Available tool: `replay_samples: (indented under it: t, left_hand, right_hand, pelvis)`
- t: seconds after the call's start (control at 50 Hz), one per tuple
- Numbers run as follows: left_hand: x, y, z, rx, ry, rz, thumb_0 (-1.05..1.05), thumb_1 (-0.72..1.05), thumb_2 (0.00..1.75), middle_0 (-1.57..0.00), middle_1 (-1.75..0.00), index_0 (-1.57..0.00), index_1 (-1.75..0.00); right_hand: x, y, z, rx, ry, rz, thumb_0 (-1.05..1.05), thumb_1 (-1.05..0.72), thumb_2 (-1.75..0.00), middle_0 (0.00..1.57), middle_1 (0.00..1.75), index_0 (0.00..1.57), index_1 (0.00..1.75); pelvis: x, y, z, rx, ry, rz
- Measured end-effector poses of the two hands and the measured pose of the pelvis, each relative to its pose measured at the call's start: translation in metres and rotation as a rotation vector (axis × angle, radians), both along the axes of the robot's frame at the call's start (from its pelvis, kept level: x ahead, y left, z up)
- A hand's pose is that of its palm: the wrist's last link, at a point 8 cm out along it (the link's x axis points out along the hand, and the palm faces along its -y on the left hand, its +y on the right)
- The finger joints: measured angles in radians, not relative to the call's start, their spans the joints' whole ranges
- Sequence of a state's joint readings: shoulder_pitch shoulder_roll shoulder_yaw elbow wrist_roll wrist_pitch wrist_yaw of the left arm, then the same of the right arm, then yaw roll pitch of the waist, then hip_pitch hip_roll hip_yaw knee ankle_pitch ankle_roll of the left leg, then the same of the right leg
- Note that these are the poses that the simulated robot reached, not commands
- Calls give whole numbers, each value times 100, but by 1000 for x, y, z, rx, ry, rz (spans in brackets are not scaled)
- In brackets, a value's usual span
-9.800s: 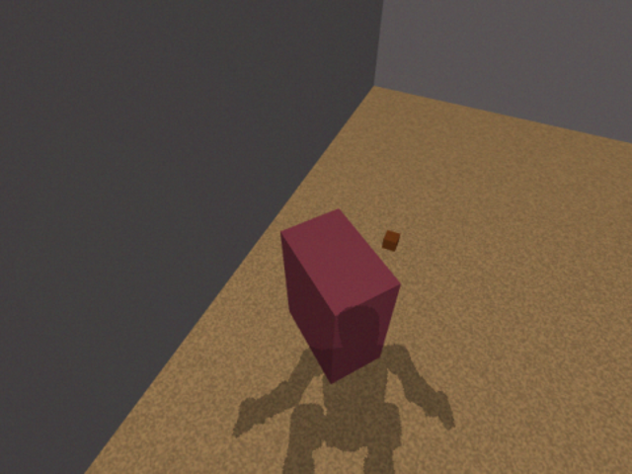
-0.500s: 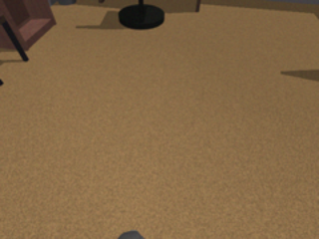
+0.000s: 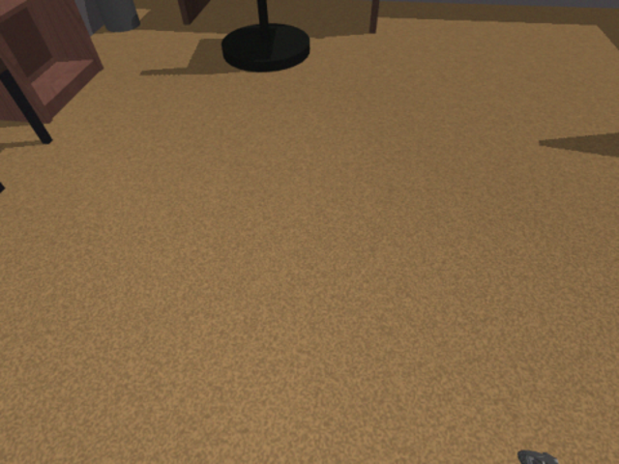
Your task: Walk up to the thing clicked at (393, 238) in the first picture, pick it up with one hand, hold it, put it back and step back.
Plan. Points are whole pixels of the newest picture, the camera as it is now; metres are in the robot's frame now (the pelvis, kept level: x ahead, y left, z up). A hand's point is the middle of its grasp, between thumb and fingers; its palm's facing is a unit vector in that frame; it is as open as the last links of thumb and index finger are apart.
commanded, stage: walk up
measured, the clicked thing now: out of the picture -0.91 +1.02 -0.74
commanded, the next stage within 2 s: stand in 0.70 s
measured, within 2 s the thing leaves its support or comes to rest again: neither
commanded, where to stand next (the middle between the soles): +0.07 -0.03 m, yaw +1 degrees
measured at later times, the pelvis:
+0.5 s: pelvis +0.02 -0.02 +0.01, yaw +0 degrees
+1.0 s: pelvis +0.02 +0.00 +0.02, yaw -1 degrees
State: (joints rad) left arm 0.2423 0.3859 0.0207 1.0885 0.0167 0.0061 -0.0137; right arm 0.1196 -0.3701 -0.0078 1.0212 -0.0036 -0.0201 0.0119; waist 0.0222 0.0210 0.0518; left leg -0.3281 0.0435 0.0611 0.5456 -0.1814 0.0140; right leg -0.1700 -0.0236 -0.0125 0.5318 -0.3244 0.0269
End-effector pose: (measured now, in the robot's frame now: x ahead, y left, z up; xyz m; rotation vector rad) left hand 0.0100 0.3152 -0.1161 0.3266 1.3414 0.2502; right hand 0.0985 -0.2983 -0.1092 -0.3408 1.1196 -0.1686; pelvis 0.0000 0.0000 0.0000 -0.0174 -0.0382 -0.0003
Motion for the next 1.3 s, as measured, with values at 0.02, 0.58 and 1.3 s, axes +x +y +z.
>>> replay_samples:
  t: [0.02,0.58,1.3]
  left_hand:
    - [4,-3,1,-2,-8,-3,1,91,89,-20,-29,-20,-30]
    - [108,-40,6,-67,-140,-74,1,91,89,-20,-30,-21,-30]
    - [79,-15,5,-51,-96,-69,1,91,89,-20,-29,-20,-30]
  right_hand:
    - [0,-1,-1,5,8,-1,0,-90,-89,21,30,21,30]
    - [-14,-24,11,-31,95,-86,0,-90,-89,21,30,20,30]
    - [-5,3,12,-2,83,-84,0,-90,-89,21,30,21,30]
  pelvis:
    - [1,-1,1,1,0,0]
    - [20,-16,13,8,2,-3]
    - [19,5,15,11,-2,-9]
